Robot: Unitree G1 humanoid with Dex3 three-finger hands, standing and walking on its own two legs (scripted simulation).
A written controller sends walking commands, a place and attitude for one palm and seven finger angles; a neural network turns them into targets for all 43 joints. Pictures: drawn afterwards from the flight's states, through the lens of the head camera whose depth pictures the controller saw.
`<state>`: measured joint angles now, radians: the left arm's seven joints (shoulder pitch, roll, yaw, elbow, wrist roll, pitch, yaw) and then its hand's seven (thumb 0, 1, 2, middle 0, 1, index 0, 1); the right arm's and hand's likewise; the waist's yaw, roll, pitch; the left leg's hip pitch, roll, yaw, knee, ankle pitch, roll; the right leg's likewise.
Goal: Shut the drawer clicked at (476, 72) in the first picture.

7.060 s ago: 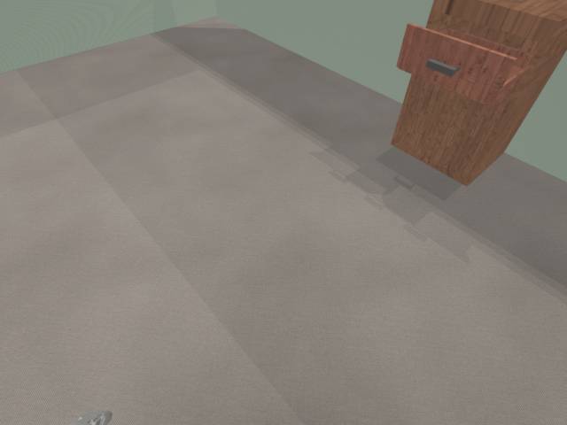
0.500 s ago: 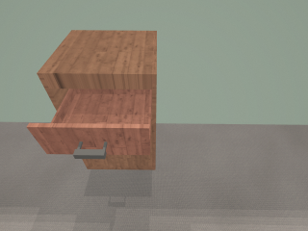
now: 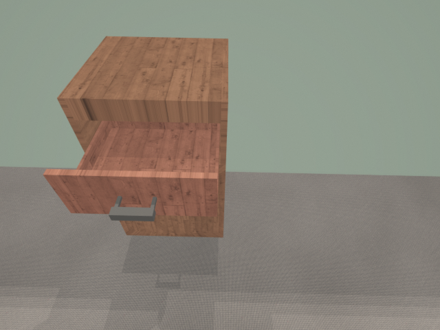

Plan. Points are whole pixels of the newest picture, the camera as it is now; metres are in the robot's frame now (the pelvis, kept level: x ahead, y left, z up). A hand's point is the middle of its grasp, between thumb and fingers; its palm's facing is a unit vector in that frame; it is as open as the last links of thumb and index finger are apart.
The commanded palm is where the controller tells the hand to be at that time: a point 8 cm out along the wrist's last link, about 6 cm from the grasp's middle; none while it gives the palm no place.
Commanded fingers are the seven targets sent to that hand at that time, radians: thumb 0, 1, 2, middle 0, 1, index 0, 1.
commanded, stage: look again from close up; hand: left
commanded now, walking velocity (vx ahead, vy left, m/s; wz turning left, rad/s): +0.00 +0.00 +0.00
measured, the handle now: (134, 207) +0.44 +0.26 -0.13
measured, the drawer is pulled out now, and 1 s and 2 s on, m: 0.22 0.22 0.22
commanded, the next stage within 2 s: shuffle to correct the standing spot in 0.08 s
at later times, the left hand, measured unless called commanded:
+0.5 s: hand out of the picture -0.01 +0.20 -0.19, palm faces +0.07 -0.98 -0.16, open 7.4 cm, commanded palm none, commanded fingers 0.00 0.90 0.90 -0.20 -0.30 -0.20 -0.30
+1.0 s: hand out of the picture +0.13 +0.20 -0.17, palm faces +0.02 -0.97 -0.24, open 7.3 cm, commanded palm none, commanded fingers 0.00 0.90 0.90 -0.20 -0.30 -0.20 -0.30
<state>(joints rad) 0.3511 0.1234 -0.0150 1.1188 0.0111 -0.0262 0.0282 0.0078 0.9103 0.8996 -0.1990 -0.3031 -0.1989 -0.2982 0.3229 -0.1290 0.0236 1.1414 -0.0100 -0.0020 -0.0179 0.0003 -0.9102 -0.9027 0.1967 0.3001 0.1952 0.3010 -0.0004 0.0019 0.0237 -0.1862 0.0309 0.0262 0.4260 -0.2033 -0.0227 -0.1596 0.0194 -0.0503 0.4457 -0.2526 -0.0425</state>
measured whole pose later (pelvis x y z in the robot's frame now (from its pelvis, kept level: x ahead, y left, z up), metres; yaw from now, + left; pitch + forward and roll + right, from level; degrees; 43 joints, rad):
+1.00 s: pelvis +0.07 +0.02 -0.01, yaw -1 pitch -1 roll +2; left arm 0.21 0.15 0.02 1.02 0.01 -0.02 0.05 0.01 0.93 0.90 -0.20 -0.30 -0.20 -0.30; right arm 0.27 -0.14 -0.01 1.08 -0.01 0.01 -0.04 0.02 -0.93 -0.90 0.20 0.30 0.20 0.30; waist 0.00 0.01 0.05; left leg -0.11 -0.02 0.07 0.46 -0.33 0.01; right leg -0.27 0.00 -0.10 0.56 -0.28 -0.07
